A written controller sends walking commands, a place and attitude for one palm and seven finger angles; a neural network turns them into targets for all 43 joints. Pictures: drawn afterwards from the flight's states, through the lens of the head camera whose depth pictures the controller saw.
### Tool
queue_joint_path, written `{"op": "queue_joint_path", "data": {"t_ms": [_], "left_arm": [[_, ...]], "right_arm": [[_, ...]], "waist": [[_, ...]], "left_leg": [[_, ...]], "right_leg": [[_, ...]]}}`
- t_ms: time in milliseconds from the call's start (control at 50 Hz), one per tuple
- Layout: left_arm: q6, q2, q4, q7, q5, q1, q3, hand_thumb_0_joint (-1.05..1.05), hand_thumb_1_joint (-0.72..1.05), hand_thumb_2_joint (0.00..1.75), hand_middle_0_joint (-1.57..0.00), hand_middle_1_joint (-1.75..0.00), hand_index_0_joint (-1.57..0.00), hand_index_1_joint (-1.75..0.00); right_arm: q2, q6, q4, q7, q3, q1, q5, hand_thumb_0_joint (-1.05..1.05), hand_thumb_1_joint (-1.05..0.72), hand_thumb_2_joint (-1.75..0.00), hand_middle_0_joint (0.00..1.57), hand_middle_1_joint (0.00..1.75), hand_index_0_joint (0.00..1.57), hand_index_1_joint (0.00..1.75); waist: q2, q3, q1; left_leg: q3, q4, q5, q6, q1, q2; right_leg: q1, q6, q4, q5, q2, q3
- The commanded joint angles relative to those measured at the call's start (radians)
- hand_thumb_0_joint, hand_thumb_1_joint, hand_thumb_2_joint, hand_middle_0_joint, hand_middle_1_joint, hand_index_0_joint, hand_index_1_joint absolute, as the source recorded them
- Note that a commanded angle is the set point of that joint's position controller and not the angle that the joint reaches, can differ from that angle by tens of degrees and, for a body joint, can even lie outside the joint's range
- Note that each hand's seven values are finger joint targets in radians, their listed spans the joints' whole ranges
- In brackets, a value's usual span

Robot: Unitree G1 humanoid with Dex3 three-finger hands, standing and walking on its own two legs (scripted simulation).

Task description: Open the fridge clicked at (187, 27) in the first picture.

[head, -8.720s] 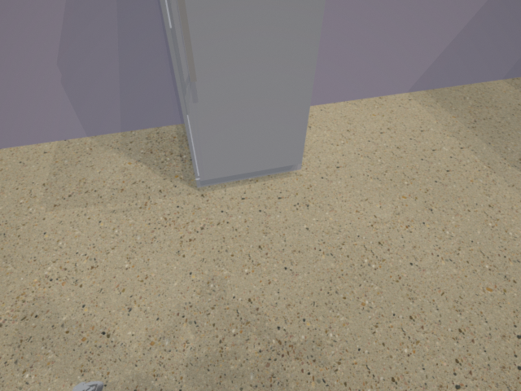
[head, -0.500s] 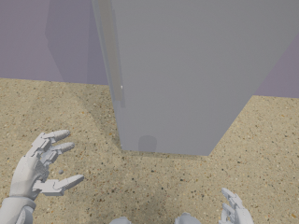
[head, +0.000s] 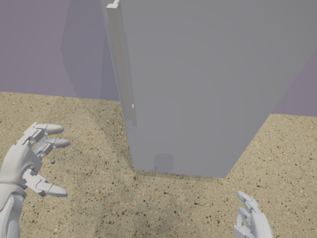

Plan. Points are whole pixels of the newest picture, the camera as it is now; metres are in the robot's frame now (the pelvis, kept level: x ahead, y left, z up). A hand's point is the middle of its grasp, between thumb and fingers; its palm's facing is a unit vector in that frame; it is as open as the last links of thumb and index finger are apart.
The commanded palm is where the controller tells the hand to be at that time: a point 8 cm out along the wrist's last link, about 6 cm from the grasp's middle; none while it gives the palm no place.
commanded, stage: raise the hand to about handle height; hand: left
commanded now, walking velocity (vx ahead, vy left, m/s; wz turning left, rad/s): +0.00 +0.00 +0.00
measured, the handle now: (125, 71) +0.55 +0.15 +0.12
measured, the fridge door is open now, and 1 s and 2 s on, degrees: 0 0 0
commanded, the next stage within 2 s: move the hooked fingers beside the handle in 0.70 s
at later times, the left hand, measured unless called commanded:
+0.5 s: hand (52, 149) +0.27 +0.26 +0.11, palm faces +0.03 -1.00 -0.04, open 13.9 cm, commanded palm +0.24 +0.31 +0.11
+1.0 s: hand (55, 144) +0.28 +0.26 +0.11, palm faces +0.01 -1.00 -0.02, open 13.9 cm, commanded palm +0.26 +0.30 +0.11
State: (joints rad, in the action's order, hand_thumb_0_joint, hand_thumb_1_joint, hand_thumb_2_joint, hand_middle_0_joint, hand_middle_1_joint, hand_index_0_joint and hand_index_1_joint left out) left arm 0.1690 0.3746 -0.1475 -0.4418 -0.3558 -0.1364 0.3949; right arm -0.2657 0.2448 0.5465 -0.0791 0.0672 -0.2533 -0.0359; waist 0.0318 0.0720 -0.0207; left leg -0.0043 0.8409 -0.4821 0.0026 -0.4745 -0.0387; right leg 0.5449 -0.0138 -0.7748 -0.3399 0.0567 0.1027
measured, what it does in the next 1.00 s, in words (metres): stands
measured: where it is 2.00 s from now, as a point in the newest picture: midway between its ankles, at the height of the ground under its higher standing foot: outside the picture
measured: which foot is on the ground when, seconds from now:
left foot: down 0.00-1.00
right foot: down 0.00-1.00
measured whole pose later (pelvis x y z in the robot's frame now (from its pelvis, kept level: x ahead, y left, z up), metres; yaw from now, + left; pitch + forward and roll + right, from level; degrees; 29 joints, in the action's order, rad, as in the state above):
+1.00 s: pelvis -0.02 -0.01 +0.01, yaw +0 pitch +4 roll -1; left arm 0.16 0.41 -0.42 -0.50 -0.33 0.14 0.42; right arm -0.29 0.24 0.58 -0.12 0.07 -0.27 -0.04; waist 0.02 0.02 -0.02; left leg 0.01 0.75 -0.42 0.01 -0.41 -0.03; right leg 0.49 0.00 -0.70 -0.28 0.05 0.09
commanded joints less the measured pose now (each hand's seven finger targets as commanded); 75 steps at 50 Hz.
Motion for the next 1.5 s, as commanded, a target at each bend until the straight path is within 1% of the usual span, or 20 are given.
{"op": "queue_joint_path", "data": {"t_ms": [0, 160, 240, 280, 360, 440, 560, 660, 700, 780, 800, 940, 960, 1060, 1120, 1200, 1280, 1360, 1420, 1480], "left_arm": [[0.054, 0.247, 0.153, -0.031, -0.032, 0.224, 0.126, 0.0, -0.5, 0.3, -0.3, -1.2, -0.3, -1.2], [0.025, 0.317, 0.038, -0.067, -0.036, 0.349, 0.17, 0.0, -0.5, 0.3, -0.3, -1.2, -0.3, -1.2], [0.02, 0.281, 0.008, -0.082, -0.035, 0.332, 0.141, 0.0, -0.5, 0.3, -0.3, -1.2, -0.3, -1.2], [0.027, 0.298, 0.041, -0.08, -0.033, 0.335, 0.15, 0.0, -0.5, 0.3, -0.3, -1.2, -0.3, -1.2], [0.036, 0.31, 0.032, -0.061, -0.033, 0.325, 0.173, 0.0, -0.5, 0.3, -0.3, -1.2, -0.3, -1.2], [0.05, 0.305, 0.052, -0.046, -0.021, 0.362, 0.163, 0.0, -0.5, 0.3, -0.3, -1.2, -0.3, -1.2], [0.058, 0.3, 0.039, -0.057, -0.023, 0.366, 0.153, 0.0, -0.5, 0.3, -0.3, -1.2, -0.3, -1.2], [0.044, 0.294, 0.001, -0.071, -0.027, 0.382, 0.144, 0.0, -0.5, 0.3, -0.3, -1.2, -0.3, -1.2], [0.05, 0.299, 0.023, -0.074, -0.024, 0.385, 0.148, 0.0, -0.5, 0.3, -0.3, -1.2, -0.3, -1.2], [0.048, 0.301, 0.011, -0.072, -0.029, 0.378, 0.152, 0.0, -0.5, 0.3, -0.3, -1.2, -0.3, -1.2], [0.047, 0.288, -0.001, -0.071, -0.026, 0.438, 0.13, 0.0, -0.5, 0.3, -0.3, -1.2, -0.3, -1.2], [0.059, 0.283, -0.043, -0.057, 0.009, 0.588, 0.083, 0.0, -0.5, 0.3, -0.3, -1.2, -0.3, -1.2], [0.054, 0.273, -0.067, -0.058, 0.006, 0.579, 0.073, 0.0, -0.5, 0.3, -0.3, -1.2, -0.3, -1.2], [0.045, 0.332, -0.175, -0.049, 0.018, 0.635, 0.118, 0.0, -0.5, 0.3, -0.3, -1.2, -0.3, -1.2], [0.059, 0.327, -0.163, -0.042, 0.027, 0.673, 0.11, 0.0, -0.5, 0.3, -0.3, -1.2, -0.3, -1.2], [0.069, 0.342, -0.245, -0.039, 0.033, 0.732, 0.11, 0.0, -0.5, 0.3, -0.3, -1.2, -0.3, -1.2], [0.086, 0.346, -0.227, -0.043, 0.043, 0.765, 0.104, 0.0, -0.5, 0.3, -0.3, -1.2, -0.3, -1.2], [0.083, 0.344, -0.327, -0.04, 0.04, 0.822, 0.096, 0.0, -0.5, 0.3, -0.3, -1.2, -0.3, -1.2], [0.097, 0.358, -0.312, -0.033, 0.064, 0.905, 0.085, 0.0, -0.5, 0.3, -0.3, -1.2, -0.3, -1.2], [0.109, 0.378, -0.331, -0.021, 0.068, 0.924, 0.101, 0.0, -0.5, 0.3, -0.3, -1.2, -0.3, -1.2]], "right_arm": [[-0.145, 0.047, -0.128, -0.025, -0.071, 0.032, -0.006, 0.0, -0.9, -0.9, 0.2, 0.3, 0.2, 0.3], [-0.152, 0.037, -0.124, -0.037, -0.066, 0.036, -0.009, 0.0, -0.9, -0.9, 0.2, 0.3, 0.2, 0.3], [-0.15, 0.037, -0.13, -0.034, -0.071, 0.034, -0.013, 0.0, -0.9, -0.9, 0.2, 0.3, 0.2, 0.3], [-0.151, 0.041, -0.135, -0.028, -0.071, 0.033, -0.011, 0.0, -0.9, -0.9, 0.2, 0.3, 0.2, 0.3], [-0.154, 0.04, -0.134, -0.025, -0.072, 0.027, -0.007, 0.0, -0.9, -0.9, 0.2, 0.3, 0.2, 0.3], [-0.15, 0.042, -0.135, -0.031, -0.072, 0.029, -0.009, 0.0, -0.9, -0.9, 0.2, 0.3, 0.2, 0.3], [-0.153, 0.05, -0.126, -0.039, -0.069, 0.026, -0.006, 0.0, -0.9, -0.9, 0.2, 0.3, 0.2, 0.3], [-0.153, 0.051, -0.123, -0.043, -0.066, 0.033, -0.008, 0.0, -0.9, -0.9, 0.2, 0.3, 0.2, 0.3], [-0.15, 0.054, -0.124, -0.043, -0.068, 0.034, -0.009, 0.0, -0.9, -0.9, 0.2, 0.3, 0.2, 0.3], [-0.151, 0.056, -0.125, -0.042, -0.064, 0.034, -0.006, 0.0, -0.9, -0.9, 0.2, 0.3, 0.2, 0.3], [-0.153, 0.053, -0.116, -0.045, -0.062, 0.034, -0.008, 0.0, -0.9, -0.9, 0.2, 0.3, 0.2, 0.3], [-0.151, 0.052, -0.101, -0.057, -0.064, 0.016, -0.008, 0.0, -0.9, -0.9, 0.2, 0.3, 0.2, 0.3], [-0.154, 0.049, -0.103, -0.055, -0.064, 0.011, -0.004, 0.0, -0.9, -0.9, 0.2, 0.3, 0.2, 0.3], [-0.162, 0.026, -0.099, -0.047, -0.062, 0.0, -0.003, 0.0, -0.9, -0.9, 0.2, 0.3, 0.2, 0.3], [-0.157, 0.018, -0.111, -0.04, -0.065, -0.007, -0.002, 0.0, -0.9, -0.9, 0.2, 0.3, 0.2, 0.3], [-0.167, 0.0, -0.101, -0.035, -0.066, -0.03, -0.001, 0.0, -0.9, -0.9, 0.2, 0.3, 0.2, 0.3], [-0.165, -0.012, -0.107, -0.029, -0.071, -0.048, 0.001, 0.0, -0.9, -0.9, 0.2, 0.3, 0.2, 0.3], [-0.177, -0.031, -0.086, -0.029, -0.072, -0.072, 0.0, 0.0, -0.9, -0.9, 0.2, 0.3, 0.2, 0.3], [-0.174, -0.043, -0.086, -0.027, -0.076, -0.08, 0.0, 0.0, -0.9, -0.9, 0.2, 0.3, 0.2, 0.3], [-0.174, -0.054, -0.08, -0.023, -0.08, -0.104, 0.003, 0.0, -0.9, -0.9, 0.2, 0.3, 0.2, 0.3]], "waist": [[0.044, 0.195, 0.007], [0.015, 0.17, 0.0], [0.041, 0.167, -0.003], [0.043, 0.191, -0.011], [0.008, 0.154, -0.012], [0.063, 0.161, -0.007], [0.019, 0.161, -0.004], [0.012, 0.121, 0.001], [0.046, 0.16, -0.003], [0.012, 0.142, -0.002], [0.023, 0.124, 0.014], [0.073, 0.185, 0.024], [0.038, 0.18, 0.024], [0.011, 0.174, 0.018], [0.07, 0.232, 0.014], [0.01, 0.217, 0.032], [0.075, 0.294, 0.023], [-0.027, 0.223, 0.051], [0.07, 0.273, 0.052], [0.032, 0.316, 0.052]], "left_leg": [[-0.005, -0.155, 0.411, -0.008, 0.025, 0.04], [0.004, -0.193, 0.352, -0.014, 0.031, 0.042], [0.011, -0.212, 0.33, -0.014, 0.042, 0.046], [0.012, -0.213, 0.36, -0.015, 0.057, 0.045], [0.012, -0.218, 0.348, -0.015, 0.036, 0.044], [0.014, -0.234, 0.309, -0.013, 0.054, 0.046], [0.013, -0.23, 0.302, -0.016, 0.05, 0.043], [0.014, -0.228, 0.265, -0.015, 0.028, 0.045], [0.013, -0.23, 0.277, -0.015, 0.045, 0.046], [0.011, -0.225, 0.284, -0.014, 0.029, 0.043], [0.009, -0.227, 0.267, -0.013, 0.028, 0.043], [0.001, -0.226, 0.288, -0.008, 0.068, 0.045], [0.001, -0.221, 0.299, -0.011, 0.06, 0.042], [0.005, -0.218, 0.281, -0.007, 0.01, 0.043], [0.008, -0.216, 0.325, -0.004, 0.033, 0.044], [0.01, -0.209, 0.307, -0.007, -0.011, 0.041], [0.01, -0.199, 0.383, -0.006, 0.029, 0.043], [0.01, -0.197, 0.318, -0.011, -0.03, 0.038], [0.01, -0.195, 0.339, -0.008, -0.001, 0.042], [0.006, -0.181, 0.379, -0.011, 0.007, 0.038]], "right_leg": [[-0.243, 0.037, 0.084, 0.301, -0.057, -0.035], [-0.281, 0.038, 0.136, 0.239, -0.052, -0.059], [-0.271, 0.035, 0.15, 0.213, -0.046, -0.06], [-0.294, 0.038, 0.143, 0.247, -0.047, -0.061], [-0.289, 0.038, 0.148, 0.231, -0.051, -0.061], [-0.27, 0.037, 0.157, 0.183, -0.049, -0.06], [-0.289, 0.037, 0.163, 0.179, -0.052, -0.07], [-0.268, 0.036, 0.176, 0.13, -0.049, -0.08], [-0.277, 0.035, 0.169, 0.148, -0.047, -0.077], [-0.273, 0.035, 0.164, 0.161, -0.051, -0.073], [-0.25, 0.034, 0.164, 0.149, -0.052, -0.069], [-0.232, 0.037, 0.142, 0.176, -0.052, -0.057], [-0.237, 0.039, 0.141, 0.187, -0.055, -0.057], [-0.237, 0.04, 0.136, 0.175, -0.05, -0.064], [-0.245, 0.042, 0.119, 0.226, -0.048, -0.061], [-0.242, 0.038, 0.117, 0.224, -0.05, -0.068], [-0.259, 0.044, 0.096, 0.297, -0.052, -0.067], [-0.223, 0.037, 0.109, 0.249, -0.055, -0.067], [-0.214, 0.041, 0.097, 0.268, -0.052, -0.068], [-0.232, 0.039, 0.088, 0.308, -0.058, -0.068]]}}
